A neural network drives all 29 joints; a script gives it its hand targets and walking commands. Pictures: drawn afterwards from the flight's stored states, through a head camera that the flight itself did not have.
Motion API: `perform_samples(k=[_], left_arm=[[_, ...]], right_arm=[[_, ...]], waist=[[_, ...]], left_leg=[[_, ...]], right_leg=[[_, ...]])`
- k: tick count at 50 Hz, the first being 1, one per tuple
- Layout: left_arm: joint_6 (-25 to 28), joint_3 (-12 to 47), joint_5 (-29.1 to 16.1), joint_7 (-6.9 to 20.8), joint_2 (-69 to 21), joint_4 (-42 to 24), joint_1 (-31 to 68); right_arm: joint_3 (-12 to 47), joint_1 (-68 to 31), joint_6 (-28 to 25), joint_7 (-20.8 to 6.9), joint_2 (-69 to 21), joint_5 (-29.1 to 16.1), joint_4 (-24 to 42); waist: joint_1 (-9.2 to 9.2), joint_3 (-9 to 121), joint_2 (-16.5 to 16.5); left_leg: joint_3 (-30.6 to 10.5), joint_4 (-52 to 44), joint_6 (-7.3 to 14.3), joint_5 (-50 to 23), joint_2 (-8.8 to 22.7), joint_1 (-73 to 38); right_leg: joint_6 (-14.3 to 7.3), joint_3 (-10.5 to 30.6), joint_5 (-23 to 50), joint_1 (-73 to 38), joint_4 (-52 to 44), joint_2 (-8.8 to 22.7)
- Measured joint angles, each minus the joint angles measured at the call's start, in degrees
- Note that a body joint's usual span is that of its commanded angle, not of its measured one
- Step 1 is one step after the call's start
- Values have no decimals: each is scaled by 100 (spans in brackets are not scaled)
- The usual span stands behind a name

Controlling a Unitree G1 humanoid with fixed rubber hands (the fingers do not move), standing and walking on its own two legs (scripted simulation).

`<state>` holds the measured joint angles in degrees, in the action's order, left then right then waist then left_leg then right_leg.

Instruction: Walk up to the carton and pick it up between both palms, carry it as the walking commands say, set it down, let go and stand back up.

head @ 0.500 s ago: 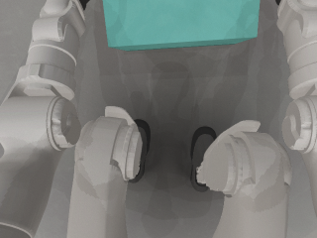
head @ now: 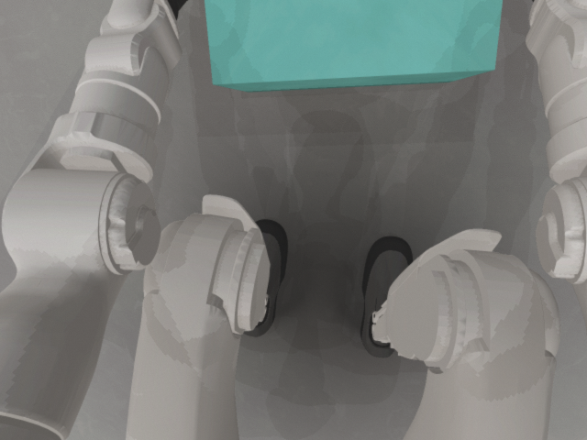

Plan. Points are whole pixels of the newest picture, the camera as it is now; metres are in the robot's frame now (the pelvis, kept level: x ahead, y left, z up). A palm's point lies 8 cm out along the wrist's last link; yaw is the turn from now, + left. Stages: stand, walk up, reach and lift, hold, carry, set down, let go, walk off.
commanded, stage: set down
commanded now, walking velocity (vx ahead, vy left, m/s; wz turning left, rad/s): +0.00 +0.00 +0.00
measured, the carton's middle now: out of the picture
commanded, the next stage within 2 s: let go in 1.88 s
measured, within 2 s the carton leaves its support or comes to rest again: neither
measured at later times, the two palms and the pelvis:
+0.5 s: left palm out of the picture +0.53 +0.24 -0.17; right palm out of the picture +0.56 -0.20 -0.18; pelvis +0.00 +0.01 -0.01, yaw +1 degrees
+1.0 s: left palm out of the picture +0.54 +0.24 -0.05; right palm out of the picture +0.58 -0.21 -0.05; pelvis -0.01 +0.00 +0.09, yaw +1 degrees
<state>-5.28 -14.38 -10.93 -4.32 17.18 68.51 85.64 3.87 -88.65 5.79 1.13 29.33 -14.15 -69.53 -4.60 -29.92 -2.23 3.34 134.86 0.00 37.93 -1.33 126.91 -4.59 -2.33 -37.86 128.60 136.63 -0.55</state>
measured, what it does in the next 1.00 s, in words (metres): rises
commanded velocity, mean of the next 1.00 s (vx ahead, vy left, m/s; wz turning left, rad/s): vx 0.00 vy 0.00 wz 0.00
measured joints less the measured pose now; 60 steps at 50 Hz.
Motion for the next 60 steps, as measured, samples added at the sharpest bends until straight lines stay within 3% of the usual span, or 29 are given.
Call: perform_samples(k=[11, 18, 24, 38, 42, 47, 60], left_arm=[[183, 346, -415, -161, 326, -41, -53], [115, 473, -613, -158, 471, -83, -173], [-19, 670, -851, -171, 615, -440, -231], [-680, 130, -364, -424, 249, -1807, -274], [-893, -72, -195, -462, 279, -2381, -479], [-1193, -113, -292, -419, 388, -3110, -731], [-1906, -181, -327, -337, 533, -3656, -522]], right_arm=[[-71, -34, -110, 129, -37, -58, 9], [-315, 104, -48, 61, 212, 60, 37], [-228, 149, 61, -65, 409, -142, 352], [-777, 37, 637, -192, 560, -25, 1162], [-925, 178, 840, -172, 560, 9, 1626], [-985, 345, 1095, -179, 605, 83, 2285], [-1313, 111, 1722, -467, 870, 211, 2553]], waist=[[93, 0, -31], [97, 1, -145], [126, -6, -63], [130, -17, 113], [130, -20, 157], [139, -19, 104], [74, -15, 127]], left_leg=[[121, 5, 182, -19, 107, 156], [214, 58, 325, -133, 139, 248], [226, 40, 373, -214, 183, 263], [69, -621, 200, -242, 53, -206], [5, -915, 136, -224, 19, -460], [-49, -1332, 96, -288, -60, -813], [-145, -2750, 109, -812, -100, -1600]], right_leg=[[36, 27, -91, 76, 21, 109], [104, 76, -62, 103, 86, 183], [122, 78, 37, 119, 51, 179], [58, 15, 39, -371, -597, 169], [40, -7, 26, -625, -893, 141], [59, 1, 53, -1006, -1298, 138], [193, 63, 608, -1808, -2766, 31]])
